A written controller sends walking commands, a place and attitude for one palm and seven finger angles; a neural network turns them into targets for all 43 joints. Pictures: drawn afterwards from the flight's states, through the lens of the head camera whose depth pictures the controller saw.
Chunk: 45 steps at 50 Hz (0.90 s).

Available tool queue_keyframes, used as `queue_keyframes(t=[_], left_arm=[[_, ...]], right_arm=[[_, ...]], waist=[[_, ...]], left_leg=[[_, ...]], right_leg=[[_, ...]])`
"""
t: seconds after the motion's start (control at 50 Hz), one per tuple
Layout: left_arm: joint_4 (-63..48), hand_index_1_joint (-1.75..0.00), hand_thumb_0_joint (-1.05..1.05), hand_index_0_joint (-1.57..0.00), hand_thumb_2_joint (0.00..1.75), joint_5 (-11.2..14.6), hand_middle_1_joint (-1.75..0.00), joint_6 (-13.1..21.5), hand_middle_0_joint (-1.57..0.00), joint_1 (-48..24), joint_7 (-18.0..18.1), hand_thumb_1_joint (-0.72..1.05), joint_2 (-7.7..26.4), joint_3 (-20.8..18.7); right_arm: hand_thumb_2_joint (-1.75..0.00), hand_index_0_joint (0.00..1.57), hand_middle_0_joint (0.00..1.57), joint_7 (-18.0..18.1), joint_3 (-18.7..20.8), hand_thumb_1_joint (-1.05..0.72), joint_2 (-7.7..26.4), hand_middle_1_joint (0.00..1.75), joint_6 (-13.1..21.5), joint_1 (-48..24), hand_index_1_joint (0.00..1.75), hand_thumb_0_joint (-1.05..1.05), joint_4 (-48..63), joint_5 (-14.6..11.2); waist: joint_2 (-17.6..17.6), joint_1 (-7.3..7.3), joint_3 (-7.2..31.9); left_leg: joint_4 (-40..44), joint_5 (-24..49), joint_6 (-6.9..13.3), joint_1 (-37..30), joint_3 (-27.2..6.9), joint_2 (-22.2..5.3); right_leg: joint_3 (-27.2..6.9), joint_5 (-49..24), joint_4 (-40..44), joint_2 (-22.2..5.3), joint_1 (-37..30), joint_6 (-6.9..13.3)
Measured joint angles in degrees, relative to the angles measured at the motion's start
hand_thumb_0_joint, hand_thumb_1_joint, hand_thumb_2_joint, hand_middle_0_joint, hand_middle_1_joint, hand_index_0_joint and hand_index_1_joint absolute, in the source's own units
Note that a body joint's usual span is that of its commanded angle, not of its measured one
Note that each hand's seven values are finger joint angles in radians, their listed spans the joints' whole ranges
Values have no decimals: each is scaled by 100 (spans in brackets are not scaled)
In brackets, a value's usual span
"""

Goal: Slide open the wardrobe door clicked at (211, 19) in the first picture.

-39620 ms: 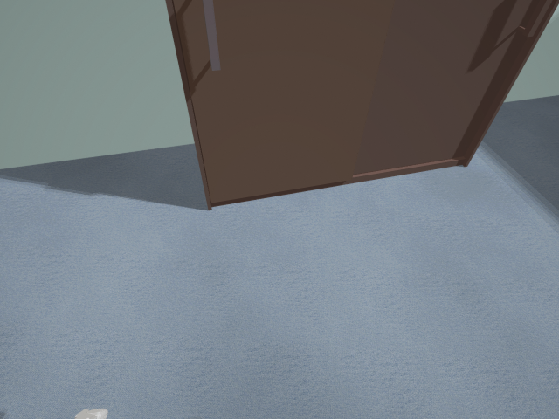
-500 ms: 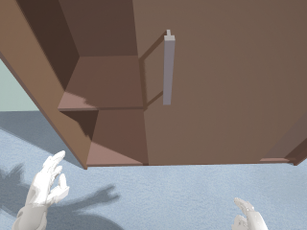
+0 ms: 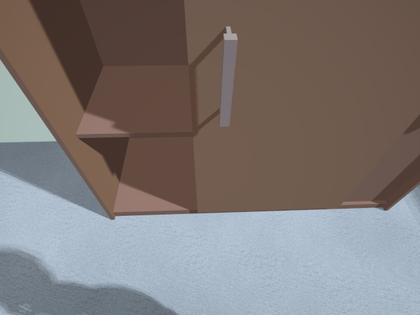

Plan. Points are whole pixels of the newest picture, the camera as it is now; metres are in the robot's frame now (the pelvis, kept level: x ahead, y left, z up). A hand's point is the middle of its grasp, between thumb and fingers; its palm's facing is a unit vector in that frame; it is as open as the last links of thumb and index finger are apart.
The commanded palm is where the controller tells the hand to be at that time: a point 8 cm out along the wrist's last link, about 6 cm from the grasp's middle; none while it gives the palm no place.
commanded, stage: let the arm hang, fingers relaxed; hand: left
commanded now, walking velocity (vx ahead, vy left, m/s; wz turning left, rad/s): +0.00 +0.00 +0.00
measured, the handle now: (226, 81) +0.64 -0.01 +0.09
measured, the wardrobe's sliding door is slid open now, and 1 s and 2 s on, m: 0.43 0.43 0.43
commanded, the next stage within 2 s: look to check the result in 0.48 s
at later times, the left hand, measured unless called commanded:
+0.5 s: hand out of the picture -0.02 +0.16 -0.18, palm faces +0.01 -0.99 -0.15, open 7.3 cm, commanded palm none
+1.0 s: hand out of the picture +0.02 +0.18 -0.18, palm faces +0.00 -0.98 -0.19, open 7.3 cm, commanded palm none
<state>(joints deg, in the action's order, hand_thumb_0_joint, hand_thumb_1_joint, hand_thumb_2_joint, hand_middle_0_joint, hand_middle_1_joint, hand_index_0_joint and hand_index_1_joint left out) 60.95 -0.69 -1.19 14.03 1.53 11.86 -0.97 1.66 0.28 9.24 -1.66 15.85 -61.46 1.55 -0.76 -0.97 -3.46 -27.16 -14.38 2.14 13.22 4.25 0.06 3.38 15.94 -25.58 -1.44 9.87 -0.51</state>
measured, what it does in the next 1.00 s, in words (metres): stands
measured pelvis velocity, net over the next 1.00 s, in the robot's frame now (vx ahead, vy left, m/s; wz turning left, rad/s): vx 0.01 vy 0.01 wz -0.01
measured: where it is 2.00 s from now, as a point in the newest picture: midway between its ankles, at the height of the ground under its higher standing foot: outside the picture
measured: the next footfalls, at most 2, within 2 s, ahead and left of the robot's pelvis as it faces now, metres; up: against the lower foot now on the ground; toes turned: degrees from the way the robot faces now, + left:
none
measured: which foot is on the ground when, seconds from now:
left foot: down 0.00-1.00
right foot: down 0.00-1.00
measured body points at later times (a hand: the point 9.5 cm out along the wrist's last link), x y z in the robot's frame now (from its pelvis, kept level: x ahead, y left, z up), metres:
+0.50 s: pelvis -0.01 +0.00 +0.00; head +0.01 +0.01 +0.45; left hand -0.02 +0.21 -0.16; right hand +0.00 -0.22 -0.15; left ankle +0.00 +0.09 -0.74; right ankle -0.03 -0.12 -0.74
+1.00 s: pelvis +0.01 +0.01 +0.00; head +0.04 +0.01 +0.45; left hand +0.02 +0.23 -0.16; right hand +0.01 -0.22 -0.16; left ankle +0.00 +0.09 -0.74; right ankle -0.03 -0.12 -0.74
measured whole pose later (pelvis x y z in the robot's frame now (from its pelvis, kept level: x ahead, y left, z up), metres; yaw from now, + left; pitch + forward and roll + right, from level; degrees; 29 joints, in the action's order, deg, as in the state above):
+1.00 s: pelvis +0.01 +0.01 +0.00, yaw +0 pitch +1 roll +0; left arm 65.5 -0.7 0.4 13.1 2.0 9.0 -0.2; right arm 2.1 0.1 8.7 -0.1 12.8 -65.6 1.2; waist 0.5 -0.5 -3.1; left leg -23.4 -13.0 2.6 11.2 4.9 1.0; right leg 2.7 15.0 -23.2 -2.2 8.7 -1.1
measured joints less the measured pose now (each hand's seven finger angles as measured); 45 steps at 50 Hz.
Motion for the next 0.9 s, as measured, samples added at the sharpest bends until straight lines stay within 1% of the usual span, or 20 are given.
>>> queue_keyframes(t=[0.12,0.34,0.48,0.9], left_arm=[[191,-30,0,-20,90,-10,-30,37,-20,84,-6,91,-141,59],[387,-30,0,-20,90,-33,-30,100,-20,158,-4,91,-431,118],[450,-30,0,-20,90,-24,-30,127,-20,163,3,91,-439,111],[443,-30,0,-20,90,-6,-30,157,-20,-61,42,91,-309,82]], right_arm=[[-90,20,20,-7,-2,-91,-27,29,24,-94,30,1,-119,7],[-90,20,20,13,21,-92,-33,29,100,-209,30,1,-217,-14],[-90,19,20,31,24,-92,-53,29,111,-236,30,1,-259,-20],[-90,20,20,40,-6,-92,-63,29,142,-272,30,1,-393,-30]], waist=[[-26,41,80],[106,79,115],[138,76,97],[113,45,34]], left_leg=[[125,138,30,-5,45,33],[208,232,47,9,66,50],[234,240,47,-8,57,51],[341,167,48,-148,66,85]], right_leg=[[-42,-103,34,-31,49,-21],[-62,-180,69,-46,91,-37],[-53,-197,117,-44,61,-40],[-65,-121,213,-70,-72,-62]])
